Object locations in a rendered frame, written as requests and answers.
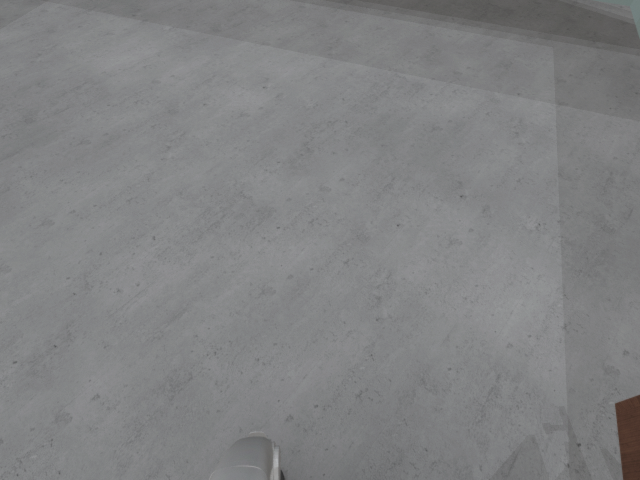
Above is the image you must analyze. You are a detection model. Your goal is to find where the cupboard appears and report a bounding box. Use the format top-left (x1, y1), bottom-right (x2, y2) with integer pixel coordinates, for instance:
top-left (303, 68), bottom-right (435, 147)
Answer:
top-left (615, 395), bottom-right (640, 480)

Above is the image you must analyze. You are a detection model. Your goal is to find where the left robot shin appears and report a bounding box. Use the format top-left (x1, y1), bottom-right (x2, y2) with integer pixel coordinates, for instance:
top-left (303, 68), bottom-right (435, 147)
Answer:
top-left (248, 431), bottom-right (268, 439)

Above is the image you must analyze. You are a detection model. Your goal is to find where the robot left thigh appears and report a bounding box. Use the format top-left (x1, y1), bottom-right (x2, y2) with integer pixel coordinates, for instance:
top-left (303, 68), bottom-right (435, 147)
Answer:
top-left (209, 436), bottom-right (281, 480)

